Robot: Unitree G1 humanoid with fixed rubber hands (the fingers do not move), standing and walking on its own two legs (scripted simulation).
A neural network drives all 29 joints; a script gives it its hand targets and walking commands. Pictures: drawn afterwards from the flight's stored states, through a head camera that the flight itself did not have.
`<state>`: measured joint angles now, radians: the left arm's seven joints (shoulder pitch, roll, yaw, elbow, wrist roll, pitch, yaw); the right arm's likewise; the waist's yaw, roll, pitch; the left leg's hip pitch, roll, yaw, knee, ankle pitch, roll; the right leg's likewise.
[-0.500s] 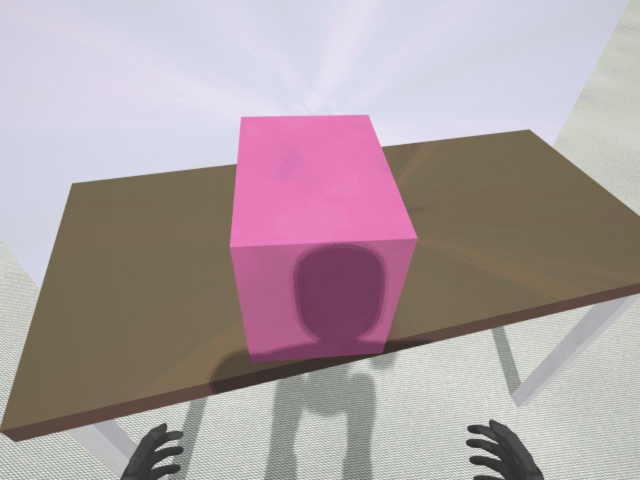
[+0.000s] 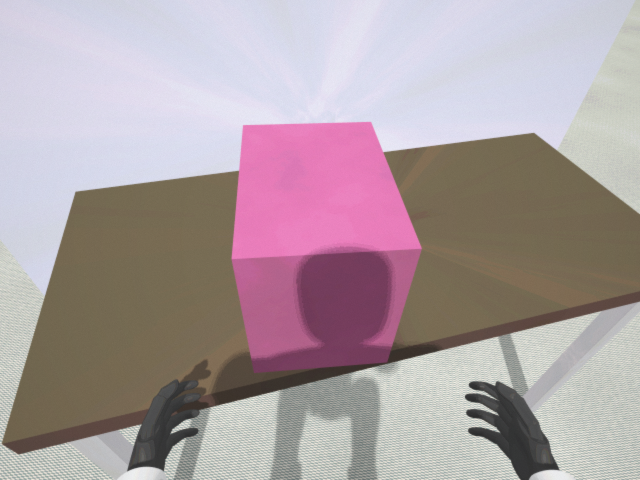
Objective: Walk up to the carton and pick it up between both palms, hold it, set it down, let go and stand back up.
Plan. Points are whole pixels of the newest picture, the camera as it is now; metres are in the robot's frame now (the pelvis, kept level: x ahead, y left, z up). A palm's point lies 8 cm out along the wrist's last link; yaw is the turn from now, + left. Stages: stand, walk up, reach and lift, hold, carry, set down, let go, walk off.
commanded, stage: reach and lift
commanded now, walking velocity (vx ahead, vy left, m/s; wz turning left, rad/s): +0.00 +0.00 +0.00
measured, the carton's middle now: (314, 243) +0.46 +0.03 +0.05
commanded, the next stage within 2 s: none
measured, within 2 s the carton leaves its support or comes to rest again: neither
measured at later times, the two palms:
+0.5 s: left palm (163, 396) +0.22 +0.19 +0.05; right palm (525, 393) +0.23 -0.21 +0.05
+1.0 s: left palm (163, 310) +0.29 +0.20 +0.11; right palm (515, 302) +0.31 -0.21 +0.11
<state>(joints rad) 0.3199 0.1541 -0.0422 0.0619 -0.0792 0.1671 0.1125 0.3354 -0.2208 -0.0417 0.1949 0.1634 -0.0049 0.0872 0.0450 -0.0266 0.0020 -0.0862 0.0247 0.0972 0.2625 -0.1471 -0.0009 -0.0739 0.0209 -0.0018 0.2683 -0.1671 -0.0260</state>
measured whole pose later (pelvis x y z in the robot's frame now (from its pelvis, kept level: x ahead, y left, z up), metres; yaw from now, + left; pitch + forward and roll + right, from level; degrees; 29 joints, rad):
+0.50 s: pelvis +0.01 -0.01 +0.00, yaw +0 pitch -2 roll +0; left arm 0.24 0.14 -0.01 -0.07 -0.10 0.12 0.10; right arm 0.27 -0.21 -0.01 0.01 0.23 -0.02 0.00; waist 0.05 -0.03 0.01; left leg -0.06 0.04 0.09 0.25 -0.15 -0.02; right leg -0.05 0.03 -0.01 0.27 -0.18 -0.04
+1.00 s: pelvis +0.00 -0.01 +0.00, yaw -1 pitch -1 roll +0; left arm -0.14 0.13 0.16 -0.18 -0.09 0.58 0.08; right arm -0.20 -0.31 0.03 0.10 0.36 0.26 -0.09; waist 0.02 -0.03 0.02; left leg -0.10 0.04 0.10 0.25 -0.13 -0.02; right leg -0.10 0.04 0.01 0.28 -0.16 -0.04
